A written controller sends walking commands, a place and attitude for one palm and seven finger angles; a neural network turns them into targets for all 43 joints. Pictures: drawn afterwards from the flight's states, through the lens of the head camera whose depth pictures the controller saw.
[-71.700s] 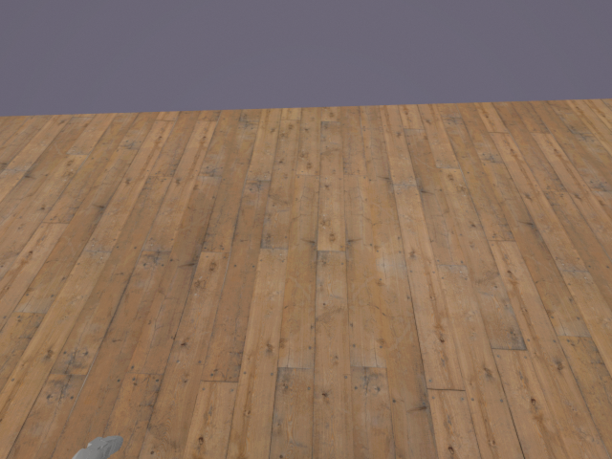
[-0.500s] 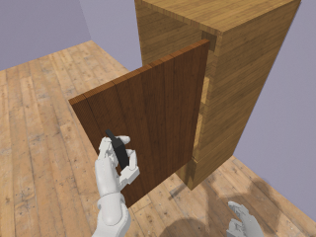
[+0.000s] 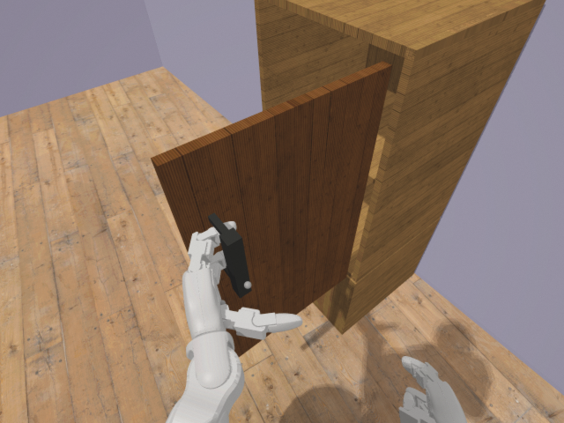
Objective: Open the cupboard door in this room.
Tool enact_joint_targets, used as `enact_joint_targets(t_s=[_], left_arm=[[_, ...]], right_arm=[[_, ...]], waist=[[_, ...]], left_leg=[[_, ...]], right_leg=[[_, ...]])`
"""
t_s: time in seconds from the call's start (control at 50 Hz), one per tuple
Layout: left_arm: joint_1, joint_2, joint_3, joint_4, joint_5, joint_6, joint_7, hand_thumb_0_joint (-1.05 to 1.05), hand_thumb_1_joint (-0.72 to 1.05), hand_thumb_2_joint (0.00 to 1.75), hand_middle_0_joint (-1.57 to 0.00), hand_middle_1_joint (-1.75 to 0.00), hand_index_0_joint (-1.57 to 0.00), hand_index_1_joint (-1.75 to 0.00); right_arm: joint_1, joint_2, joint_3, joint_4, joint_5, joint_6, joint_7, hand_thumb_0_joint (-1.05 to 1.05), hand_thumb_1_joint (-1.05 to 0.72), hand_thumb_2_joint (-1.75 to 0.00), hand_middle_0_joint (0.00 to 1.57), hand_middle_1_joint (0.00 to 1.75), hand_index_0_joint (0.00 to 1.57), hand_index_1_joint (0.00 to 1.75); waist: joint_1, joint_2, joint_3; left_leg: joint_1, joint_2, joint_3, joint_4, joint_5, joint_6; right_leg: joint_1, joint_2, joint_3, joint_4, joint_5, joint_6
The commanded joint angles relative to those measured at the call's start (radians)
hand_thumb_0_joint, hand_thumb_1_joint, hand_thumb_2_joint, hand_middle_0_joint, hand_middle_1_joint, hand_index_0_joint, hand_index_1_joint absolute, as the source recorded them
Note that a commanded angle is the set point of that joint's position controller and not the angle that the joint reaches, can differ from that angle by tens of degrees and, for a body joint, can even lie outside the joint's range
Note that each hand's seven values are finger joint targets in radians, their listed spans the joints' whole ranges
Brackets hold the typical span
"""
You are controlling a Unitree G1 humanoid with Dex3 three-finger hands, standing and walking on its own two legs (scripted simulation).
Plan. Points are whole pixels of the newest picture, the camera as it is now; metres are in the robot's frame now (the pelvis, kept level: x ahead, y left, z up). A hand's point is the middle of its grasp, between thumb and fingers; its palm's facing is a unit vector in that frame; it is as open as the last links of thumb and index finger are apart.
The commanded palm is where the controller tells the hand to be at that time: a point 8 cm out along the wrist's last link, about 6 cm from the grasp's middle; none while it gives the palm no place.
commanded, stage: open thumb and fingers to let go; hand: left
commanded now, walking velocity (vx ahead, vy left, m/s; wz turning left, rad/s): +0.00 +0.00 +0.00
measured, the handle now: (229, 256) +0.33 +0.10 +0.08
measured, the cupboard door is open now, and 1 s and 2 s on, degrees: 90 91 91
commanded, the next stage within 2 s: slide the hand sideways off the handle in 0.14 s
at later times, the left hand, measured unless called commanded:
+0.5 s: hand (244, 307) +0.25 +0.07 +0.08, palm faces -0.15 -0.99 -0.01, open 16.4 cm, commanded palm +0.23 +0.10 +0.08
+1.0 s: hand (213, 335) +0.21 +0.10 +0.08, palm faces -0.07 -1.00 -0.01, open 16.4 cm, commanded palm +0.18 +0.15 +0.08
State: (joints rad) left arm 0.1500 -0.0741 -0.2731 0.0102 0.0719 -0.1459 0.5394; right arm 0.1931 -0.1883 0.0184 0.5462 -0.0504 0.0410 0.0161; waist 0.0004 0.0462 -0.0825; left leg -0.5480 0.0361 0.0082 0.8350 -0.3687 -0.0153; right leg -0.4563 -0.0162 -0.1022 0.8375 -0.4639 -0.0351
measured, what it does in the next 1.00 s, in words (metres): stands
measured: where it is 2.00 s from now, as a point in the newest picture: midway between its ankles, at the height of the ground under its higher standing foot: outside the picture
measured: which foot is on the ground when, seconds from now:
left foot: down 0.00-1.00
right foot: down 0.00-1.00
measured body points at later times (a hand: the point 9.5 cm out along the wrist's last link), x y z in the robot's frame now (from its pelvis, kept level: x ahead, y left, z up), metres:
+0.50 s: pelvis -0.02 +0.02 +0.00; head +0.00 +0.00 +0.45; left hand +0.25 +0.12 +0.08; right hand +0.16 -0.21 -0.09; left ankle +0.03 +0.13 -0.70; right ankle -0.02 -0.09 -0.70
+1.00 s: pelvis +0.01 +0.01 -0.01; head +0.04 -0.01 +0.44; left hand +0.21 +0.15 +0.08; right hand +0.19 -0.21 -0.08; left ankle +0.03 +0.13 -0.70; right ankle -0.02 -0.09 -0.70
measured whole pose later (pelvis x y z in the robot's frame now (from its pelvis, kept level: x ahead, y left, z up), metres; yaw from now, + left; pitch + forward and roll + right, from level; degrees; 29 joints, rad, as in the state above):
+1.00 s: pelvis +0.01 +0.01 -0.01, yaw -1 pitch +7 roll +0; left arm 0.51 0.11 -0.18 -0.30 -0.08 -0.25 0.00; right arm 0.26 -0.22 0.03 0.42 0.00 -0.06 0.01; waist 0.01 0.05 -0.08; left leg -0.61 0.03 0.03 0.90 -0.42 0.00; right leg -0.52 -0.02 -0.08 0.90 -0.50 -0.02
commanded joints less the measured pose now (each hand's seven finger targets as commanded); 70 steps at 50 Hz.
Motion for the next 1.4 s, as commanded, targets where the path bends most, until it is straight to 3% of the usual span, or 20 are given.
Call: enact_joint_targets(t_s=[0.0, 0.1, 0.22, 0.24, 0.26, 0.32, 0.36, 0.4, 0.44, 0.48, 0.58, 0.64, 0.68, 0.8, 0.9, 0.94, 0.98, 1.18, 1.26, 1.38], left_arm=[[-0.244, -0.123, -0.024, -0.198, 0.017, -0.041, 0.013, 0.0, -0.5, 0.3, -0.19, -0.55, -0.19, -0.55], [-0.292, -0.153, -0.043, -0.174, 0.022, -0.025, 0.028, 0.0, -0.5, 0.3, -0.15, -0.3, -0.15, -0.3], [-0.322, -0.168, -0.045, -0.173, 0.013, -0.015, 0.036, 0.0, -0.5, 0.3, -0.15, -0.3, -0.15, -0.3], [-0.308, -0.052, -0.234, -0.167, 0.108, -0.061, -0.169, 0.0, -0.5, 0.3, -0.15, -0.3, -0.15, -0.3], [-0.341, 0.01, -0.158, -0.225, 0.062, -0.109, -0.28, 0.0, -0.5, 0.3, -0.15, -0.3, -0.15, -0.3], [-0.349, 0.075, -0.137, -0.255, -0.03, -0.166, -0.511, 0.0, -0.5, 0.3, -0.15, -0.3, -0.15, -0.3], [-0.33, 0.054, -0.096, -0.238, -0.118, -0.156, -0.562, 0.0, -0.5, 0.3, -0.15, -0.3, -0.15, -0.3], [-0.299, 0.025, -0.063, -0.21, -0.167, -0.132, -0.545, 0.0, -0.5, 0.3, -0.15, -0.3, -0.15, -0.3], [-0.246, 0.034, -0.025, -0.223, -0.178, -0.115, -0.506, 0.0, -0.5, 0.3, -0.15, -0.3, -0.15, -0.3], [-0.189, 0.062, -0.003, -0.256, -0.156, -0.11, -0.474, 0.0, -0.5, 0.3, -0.15, -0.3, -0.15, -0.3], [-0.086, 0.123, 0.03, -0.308, -0.098, -0.122, -0.448, 0.0, -0.5, 0.3, -0.15, -0.3, -0.15, -0.3], [-0.019, 0.131, 0.051, -0.339, -0.101, -0.126, -0.454, 0.0, -0.5, 0.3, -0.15, -0.3, -0.15, -0.3], [0.063, 0.15, 0.079, -0.36, -0.111, -0.124, -0.462, 0.0, -0.5, 0.3, -0.15, -0.3, -0.15, -0.3], [0.15, 0.15, 0.065, -0.485, -0.13, -0.146, -0.493, 0.0, -0.5, 0.3, -0.15, -0.3, -0.15, -0.3], [0.286, 0.183, 0.096, -0.543, -0.153, -0.172, -0.54, 0.0, -0.5, 0.3, -0.15, -0.3, -0.15, -0.3], [0.319, 0.189, 0.097, -0.549, -0.165, -0.173, -0.561, 0.0, -0.5, 0.3, -0.15, -0.3, -0.15, -0.3], [0.35, 0.229, 0.144, -0.556, -0.171, -0.177, -0.574, 0.0, -0.5, 0.3, -0.15, -0.3, -0.15, -0.3], [0.465, 0.287, 0.249, -0.587, -0.246, -0.197, -0.655, 0.0, -0.5, 0.3, -0.15, -0.3, -0.15, -0.3], [0.462, 0.306, 0.282, -0.568, -0.272, -0.205, -0.694, 0.0, -0.5, 0.3, -0.15, -0.3, -0.15, -0.3], [0.48, 0.333, 0.333, -0.568, -0.312, -0.216, -0.727, 0.0, -0.5, 0.3, -0.15, -0.3, -0.15, -0.3]], right_arm=[[-0.127, -0.086, -0.035, -0.164, 0.004, -0.046, -0.009, 0.0, -0.9, -0.9, 0.2, 0.3, 0.2, 0.3], [-0.134, -0.083, -0.031, -0.158, 0.004, -0.044, -0.005, 0.0, -0.9, -0.9, 0.2, 0.3, 0.2, 0.3], [-0.142, -0.082, -0.033, -0.157, 0.005, -0.051, 0.002, 0.0, -0.9, -0.9, 0.2, 0.3, 0.2, 0.3], [-0.063, -0.12, -0.033, -0.124, 0.014, -0.046, 0.01, 0.0, -0.9, -0.9, 0.2, 0.3, 0.2, 0.3], [-0.054, -0.114, -0.041, -0.158, 0.022, -0.051, 0.002, 0.0, -0.9, -0.9, 0.2, 0.3, 0.2, 0.3], [-0.049, -0.116, -0.029, -0.181, 0.043, -0.075, -0.019, 0.0, -0.9, -0.9, 0.2, 0.3, 0.2, 0.3], [-0.063, -0.113, -0.018, -0.204, 0.059, -0.094, -0.032, 0.0, -0.9, -0.9, 0.2, 0.3, 0.2, 0.3], [-0.072, -0.115, -0.014, -0.209, 0.068, -0.113, -0.036, 0.0, -0.9, -0.9, 0.2, 0.3, 0.2, 0.3], [-0.07, -0.119, -0.018, -0.216, 0.067, -0.125, -0.035, 0.0, -0.9, -0.9, 0.2, 0.3, 0.2, 0.3], [-0.063, -0.122, -0.021, -0.225, 0.063, -0.132, -0.026, 0.0, -0.9, -0.9, 0.2, 0.3, 0.2, 0.3], [-0.048, -0.125, -0.024, -0.243, 0.051, -0.13, -0.011, 0.0, -0.9, -0.9, 0.2, 0.3, 0.2, 0.3], [-0.043, -0.118, -0.022, -0.257, 0.051, -0.126, -0.007, 0.0, -0.9, -0.9, 0.2, 0.3, 0.2, 0.3], [-0.038, -0.118, -0.023, -0.265, 0.052, -0.124, -0.005, 0.0, -0.9, -0.9, 0.2, 0.3, 0.2, 0.3], [-0.026, -0.12, -0.025, -0.285, 0.051, -0.133, -0.008, 0.0, -0.9, -0.9, 0.2, 0.3, 0.2, 0.3], [0.003, -0.122, -0.034, -0.293, 0.053, -0.149, -0.013, 0.0, -0.9, -0.9, 0.2, 0.3, 0.2, 0.3], [0.01, -0.125, -0.035, -0.3, 0.055, -0.151, -0.017, 0.0, -0.9, -0.9, 0.2, 0.3, 0.2, 0.3], [0.015, -0.129, -0.04, -0.298, 0.054, -0.154, -0.023, 0.0, -0.9, -0.9, 0.2, 0.3, 0.2, 0.3], [0.014, -0.127, -0.05, -0.308, 0.069, -0.158, -0.046, 0.0, -0.9, -0.9, 0.2, 0.3, 0.2, 0.3], [0.008, -0.129, -0.05, -0.306, 0.072, -0.158, -0.057, 0.0, -0.9, -0.9, 0.2, 0.3, 0.2, 0.3], [-0.005, -0.132, -0.055, -0.307, 0.08, -0.167, -0.068, 0.0, -0.9, -0.9, 0.2, 0.3, 0.2, 0.3]], waist=[[-0.008, -0.109, -0.174], [-0.009, -0.092, -0.164], [-0.012, -0.112, -0.168], [-0.097, -0.164, -0.094], [-0.067, -0.139, -0.159], [-0.067, -0.047, -0.2], [-0.059, -0.068, -0.159], [-0.05, -0.082, -0.131], [-0.032, -0.12, -0.139], [-0.011, -0.114, -0.158], [-0.001, -0.1, -0.134], [0.005, -0.078, -0.132], [0.016, -0.078, -0.136], [-0.013, -0.073, -0.125], [-0.009, -0.058, -0.173], [-0.018, -0.079, -0.144], [-0.008, -0.087, -0.155], [0.0, -0.094, -0.154], [-0.006, -0.082, -0.114], [0.008, -0.071, -0.131]], left_leg=[[0.155, -0.035, -0.024, -0.087, 0.141, 0.034], [0.156, -0.033, -0.033, -0.095, 0.126, 0.03], [0.155, -0.031, -0.031, -0.089, 0.111, 0.03], [0.161, -0.031, -0.035, -0.093, 0.129, 0.046], [0.149, -0.035, -0.031, -0.085, 0.139, 0.053], [0.182, -0.042, -0.029, -0.081, 0.118, 0.053], [0.163, -0.04, -0.041, -0.099, 0.046, 0.048], [0.153, -0.037, -0.052, -0.12, -0.014, 0.04], [0.152, -0.037, -0.05, -0.13, -0.014, 0.038], [0.157, -0.037, -0.047, -0.137, 0.022, 0.038], [0.137, -0.034, -0.03, -0.124, 0.066, 0.039], [0.133, -0.032, -0.024, -0.122, 0.076, 0.036], [0.129, -0.032, -0.017, -0.116, 0.102, 0.036], [0.117, -0.032, -0.018, -0.08, 0.136, 0.039], [0.106, -0.037, -0.015, -0.04, 0.195, 0.041], [0.086, -0.037, -0.019, -0.031, 0.177, 0.042], [0.069, -0.039, -0.018, -0.018, 0.181, 0.043], [0.014, -0.047, -0.016, 0.022, 0.18, 0.041], [-0.021, -0.049, -0.016, 0.032, 0.121, 0.038], [-0.032, -0.048, -0.022, 0.04, 0.105, 0.038]], right_leg=[[-0.028, 0.012, 0.044, -0.17, 0.202, 0.006], [-0.041, 0.017, 0.032, -0.161, 0.168, -0.001], [-0.05, 0.018, 0.03, -0.168, 0.145, 0.001], [-0.098, 0.011, 0.073, -0.163, 0.224, 0.008], [-0.062, 0.007, 0.073, -0.146, 0.266, 0.005], [-0.055, 0.004, 0.077, -0.136, 0.254, 0.002], [-0.076, 0.013, 0.062, -0.156, 0.155, 0.006], [-0.095, 0.02, 0.047, -0.167, 0.077, 0.009], [-0.078, 0.02, 0.044, -0.174, 0.07, 0.012], [-0.05, 0.02, 0.039, -0.161, 0.102, 0.008], [-0.048, 0.018, 0.046, -0.142, 0.147, 0.006], [-0.048, 0.021, 0.043, -0.128, 0.165, 0.003], [-0.027, 0.023, 0.044, -0.126, 0.2, 0.002], [-0.054, 0.026, 0.043, -0.097, 0.262, 0.012], [-0.046, 0.026, 0.046, -0.062, 0.343, 0.015], [-0.067, 0.026, 0.044, -0.06, 0.333, 0.019], [-0.056, 0.027, 0.055, -0.055, 0.342, 0.019], [-0.041, 0.019, 0.079, -0.048, 0.39, 0.033], [-0.081, 0.016, 0.092, -0.063, 0.306, 0.037], [-0.078, 0.017, 0.105, -0.072, 0.239, 0.032]])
